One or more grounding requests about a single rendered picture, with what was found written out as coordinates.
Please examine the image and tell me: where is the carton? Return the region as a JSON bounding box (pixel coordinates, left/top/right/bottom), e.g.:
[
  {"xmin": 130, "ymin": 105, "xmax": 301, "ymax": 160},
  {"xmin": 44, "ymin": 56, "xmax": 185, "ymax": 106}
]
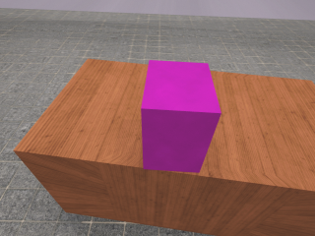
[{"xmin": 141, "ymin": 60, "xmax": 221, "ymax": 173}]

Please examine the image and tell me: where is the pedestal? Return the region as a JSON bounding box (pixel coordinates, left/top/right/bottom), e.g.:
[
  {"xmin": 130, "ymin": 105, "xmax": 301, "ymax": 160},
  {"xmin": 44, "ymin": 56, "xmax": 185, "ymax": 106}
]
[{"xmin": 14, "ymin": 58, "xmax": 315, "ymax": 236}]

